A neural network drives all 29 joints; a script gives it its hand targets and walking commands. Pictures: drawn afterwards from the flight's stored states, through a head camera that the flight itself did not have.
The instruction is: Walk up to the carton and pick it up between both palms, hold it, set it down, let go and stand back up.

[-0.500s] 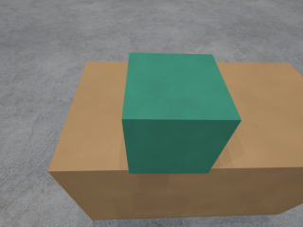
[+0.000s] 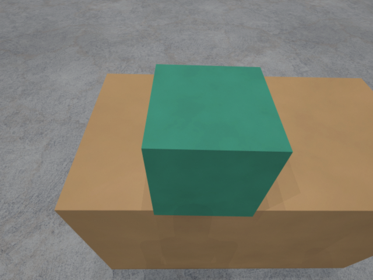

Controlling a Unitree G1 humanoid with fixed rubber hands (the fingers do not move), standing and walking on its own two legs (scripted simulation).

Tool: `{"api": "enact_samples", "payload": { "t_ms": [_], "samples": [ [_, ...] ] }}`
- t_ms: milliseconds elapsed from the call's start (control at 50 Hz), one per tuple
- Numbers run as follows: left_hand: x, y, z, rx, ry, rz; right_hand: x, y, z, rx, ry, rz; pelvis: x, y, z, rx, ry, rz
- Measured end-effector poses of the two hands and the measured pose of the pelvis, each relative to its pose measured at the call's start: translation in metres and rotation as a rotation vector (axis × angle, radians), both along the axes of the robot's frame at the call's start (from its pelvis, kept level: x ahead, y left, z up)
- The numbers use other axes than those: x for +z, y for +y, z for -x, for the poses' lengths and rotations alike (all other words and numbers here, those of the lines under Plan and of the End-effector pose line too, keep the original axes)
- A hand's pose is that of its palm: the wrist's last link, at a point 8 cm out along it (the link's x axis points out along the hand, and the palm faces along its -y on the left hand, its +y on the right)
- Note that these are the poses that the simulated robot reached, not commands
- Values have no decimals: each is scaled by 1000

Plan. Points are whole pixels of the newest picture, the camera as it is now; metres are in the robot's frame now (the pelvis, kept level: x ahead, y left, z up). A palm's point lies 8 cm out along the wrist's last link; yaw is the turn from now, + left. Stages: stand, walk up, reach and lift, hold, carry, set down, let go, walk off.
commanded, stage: stand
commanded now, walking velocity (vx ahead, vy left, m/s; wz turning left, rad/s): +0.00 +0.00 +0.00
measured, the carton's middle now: (205, 142) +0.43 -0.05 +0.04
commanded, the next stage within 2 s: none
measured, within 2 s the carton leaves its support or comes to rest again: neither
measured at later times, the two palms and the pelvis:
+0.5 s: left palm out of the picture -0.02 +0.19 -0.15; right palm out of the picture -0.04 -0.20 -0.14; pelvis +0.01 -0.01 +0.00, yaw +0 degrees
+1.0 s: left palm out of the picture -0.02 +0.19 -0.15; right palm out of the picture -0.03 -0.20 -0.14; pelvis +0.01 +0.00 +0.00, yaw +0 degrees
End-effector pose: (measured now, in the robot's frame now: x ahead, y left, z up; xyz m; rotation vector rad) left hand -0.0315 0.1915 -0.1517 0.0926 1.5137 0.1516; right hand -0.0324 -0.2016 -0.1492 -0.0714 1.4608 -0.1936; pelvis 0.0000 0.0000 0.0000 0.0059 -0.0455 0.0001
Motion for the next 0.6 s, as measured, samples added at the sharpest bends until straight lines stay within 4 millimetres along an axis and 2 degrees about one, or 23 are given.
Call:
{"api": "enact_samples", "payload": {
  "t_ms": [420,600],
  "samples": [
    [0,-5,-5,-5,3,15,5,0,11,-6,40,-1,2,-5,-4,0,-2,7],
    [-1,-3,-12,1,-9,11,7,-1,5,-1,30,-2,3,-6,-6,3,2,6]
  ]
}}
